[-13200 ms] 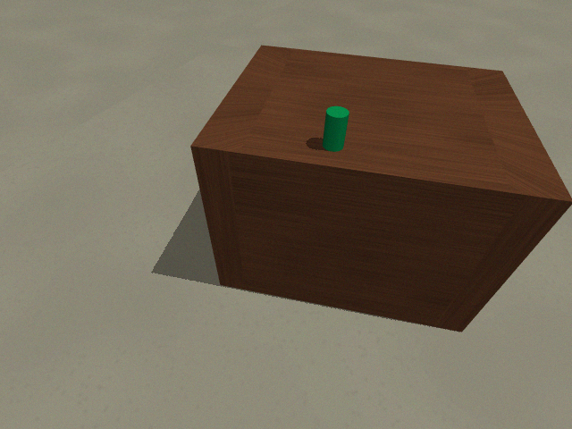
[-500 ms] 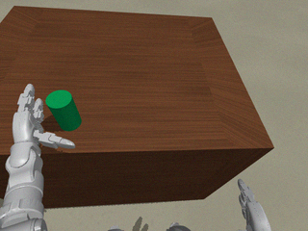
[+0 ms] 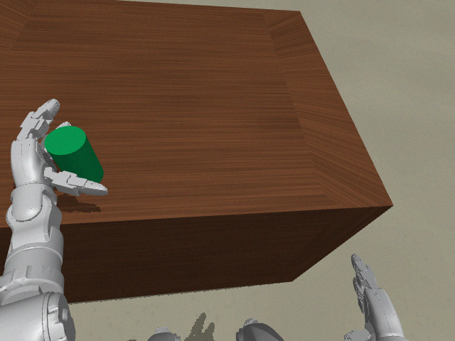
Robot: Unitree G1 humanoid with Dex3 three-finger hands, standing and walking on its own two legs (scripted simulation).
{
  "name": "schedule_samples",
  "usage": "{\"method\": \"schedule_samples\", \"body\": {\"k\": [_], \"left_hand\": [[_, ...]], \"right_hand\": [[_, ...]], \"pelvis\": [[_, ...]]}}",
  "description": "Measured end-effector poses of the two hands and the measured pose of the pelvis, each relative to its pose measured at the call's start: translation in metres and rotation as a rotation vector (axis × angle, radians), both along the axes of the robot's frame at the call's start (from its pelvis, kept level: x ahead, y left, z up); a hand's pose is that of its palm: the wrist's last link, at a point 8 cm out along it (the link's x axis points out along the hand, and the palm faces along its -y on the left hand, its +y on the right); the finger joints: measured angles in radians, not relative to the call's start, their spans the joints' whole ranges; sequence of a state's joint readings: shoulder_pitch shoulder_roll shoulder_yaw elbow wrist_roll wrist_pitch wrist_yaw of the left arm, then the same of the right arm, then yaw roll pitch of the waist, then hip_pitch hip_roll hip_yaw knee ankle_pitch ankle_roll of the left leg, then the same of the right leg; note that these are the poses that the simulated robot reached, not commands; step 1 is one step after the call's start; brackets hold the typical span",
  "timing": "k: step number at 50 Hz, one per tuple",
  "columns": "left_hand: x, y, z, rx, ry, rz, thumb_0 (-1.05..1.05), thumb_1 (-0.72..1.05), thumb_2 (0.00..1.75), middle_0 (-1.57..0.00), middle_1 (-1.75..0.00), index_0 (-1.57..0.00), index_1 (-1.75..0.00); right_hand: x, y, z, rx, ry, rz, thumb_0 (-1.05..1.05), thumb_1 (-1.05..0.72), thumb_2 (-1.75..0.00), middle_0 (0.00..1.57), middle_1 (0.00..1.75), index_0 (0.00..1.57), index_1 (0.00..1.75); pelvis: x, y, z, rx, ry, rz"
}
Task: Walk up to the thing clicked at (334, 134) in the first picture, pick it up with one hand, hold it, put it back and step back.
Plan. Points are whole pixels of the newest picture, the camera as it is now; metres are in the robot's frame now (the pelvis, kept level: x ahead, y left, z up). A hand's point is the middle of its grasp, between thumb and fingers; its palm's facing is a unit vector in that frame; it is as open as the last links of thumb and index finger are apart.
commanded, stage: close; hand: left
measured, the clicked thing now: (77, 159) +0.45 +0.22 +0.05
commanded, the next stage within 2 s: settle in 0.52 s
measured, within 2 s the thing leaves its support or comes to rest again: leaves its support in 0.88 s
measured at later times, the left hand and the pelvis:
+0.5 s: hand (77, 159) +0.44 +0.22 +0.06, palm faces +0.19 -0.98 +0.00, open 8.8 cm; pelvis +0.01 +0.01 +0.00, yaw +0 degrees
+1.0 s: hand (70, 158) +0.43 +0.22 +0.08, palm faces +0.19 -0.98 -0.02, open 8.2 cm; pelvis +0.00 +0.01 +0.01, yaw +0 degrees
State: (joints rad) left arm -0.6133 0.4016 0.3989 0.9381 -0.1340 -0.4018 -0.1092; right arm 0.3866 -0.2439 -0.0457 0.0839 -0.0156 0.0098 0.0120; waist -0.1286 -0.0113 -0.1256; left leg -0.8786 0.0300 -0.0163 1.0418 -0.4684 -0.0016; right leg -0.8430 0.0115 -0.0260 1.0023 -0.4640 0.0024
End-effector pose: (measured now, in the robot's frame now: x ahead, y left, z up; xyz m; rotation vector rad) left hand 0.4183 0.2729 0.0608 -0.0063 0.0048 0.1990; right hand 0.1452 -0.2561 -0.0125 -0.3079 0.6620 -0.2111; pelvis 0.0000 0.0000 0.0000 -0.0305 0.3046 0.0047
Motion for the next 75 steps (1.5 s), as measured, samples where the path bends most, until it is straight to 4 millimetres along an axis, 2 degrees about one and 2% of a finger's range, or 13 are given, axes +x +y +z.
{"method": "schedule_samples", "body": {"k": [9,17,23,28,36,40,48,60,75], "left_hand": [[0.009,0.000,0.000,-0.014,0.005,-0.020,-0.01,-0.47,0.25,-0.60,-0.43,-0.61,-0.42],[-0.002,-0.007,-0.005,-0.001,0.025,-0.028,-0.01,-0.30,0.44,-0.81,-0.64,-0.82,-0.64],[-0.007,-0.005,-0.004,-0.001,-0.002,-0.001,-0.01,-0.18,0.59,-0.92,-0.80,-0.98,-0.80],[-0.006,-0.004,-0.004,0.002,-0.007,-0.019,-0.01,-0.21,0.75,-0.89,-0.87,-0.94,-0.88],[-0.010,-0.003,-0.003,0.010,0.013,-0.017,0.02,-0.18,1.06,-0.82,-1.00,-0.87,-1.01],[-0.014,-0.004,-0.002,0.022,0.032,-0.015,0.01,-0.20,1.13,-0.79,-1.06,-0.84,-1.08],[-0.020,-0.005,0.012,0.018,0.022,-0.008,0.02,-0.20,1.14,-0.79,-1.08,-0.83,-1.09],[-0.010,-0.002,0.043,0.026,0.020,-0.006,0.01,-0.20,1.14,-0.79,-1.08,-0.83,-1.09],[-0.006,-0.008,0.052,0.014,0.034,-0.019,0.01,-0.20,1.14,-0.79,-1.08,-0.83,-1.09]], "right_hand": [[-0.002,0.001,0.007,-0.024,0.007,0.001,-0.01,0.50,-0.05,0.06,0.05,0.06,0.05],[0.002,0.009,0.000,0.007,0.017,0.003,-0.01,0.50,-0.05,0.06,0.05,0.06,0.05],[0.006,0.009,0.002,0.007,0.003,0.000,-0.01,0.50,-0.05,0.06,0.05,0.06,0.05],[0.002,0.006,0.006,-0.005,0.009,-0.003,-0.01,0.50,-0.05,0.06,0.05,0.06,0.05],[-0.007,0.007,-0.003,0.018,0.040,-0.018,-0.01,0.50,-0.05,0.06,0.05,0.06,0.05],[-0.005,0.009,-0.004,0.029,0.032,-0.018,-0.01,0.50,-0.05,0.06,0.05,0.06,0.05],[0.003,0.008,0.003,0.025,0.010,-0.013,-0.01,0.50,-0.06,0.06,0.05,0.06,0.05],[0.003,0.003,0.004,0.038,0.013,-0.048,-0.01,0.51,-0.05,0.06,0.05,0.06,0.05],[0.006,0.001,0.001,0.052,0.029,-0.065,-0.01,0.52,-0.05,0.06,0.05,0.06,0.05]], "pelvis": [[0.004,0.005,0.001,-0.007,0.011,-0.002],[0.008,0.010,0.002,-0.010,0.003,-0.005],[0.007,0.010,0.002,-0.005,-0.005,-0.005],[0.006,0.009,0.002,-0.006,-0.005,-0.002],[0.002,0.008,0.002,-0.006,-0.013,-0.007],[0.002,0.008,0.004,-0.003,-0.021,-0.007],[0.004,0.006,0.009,0.001,-0.044,-0.002],[0.006,0.006,0.018,0.004,-0.075,0.000],[0.010,0.006,0.024,0.008,-0.086,-0.004]]}}
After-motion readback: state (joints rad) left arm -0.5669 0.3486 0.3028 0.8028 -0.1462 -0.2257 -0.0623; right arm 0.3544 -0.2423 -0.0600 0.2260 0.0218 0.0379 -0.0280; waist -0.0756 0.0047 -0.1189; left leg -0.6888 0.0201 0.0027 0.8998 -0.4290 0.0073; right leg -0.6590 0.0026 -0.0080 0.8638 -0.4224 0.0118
